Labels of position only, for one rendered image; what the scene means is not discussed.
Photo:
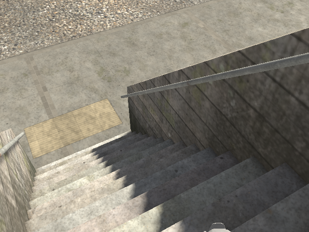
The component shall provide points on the right robot shin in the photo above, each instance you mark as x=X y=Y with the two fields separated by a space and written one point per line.
x=217 y=225

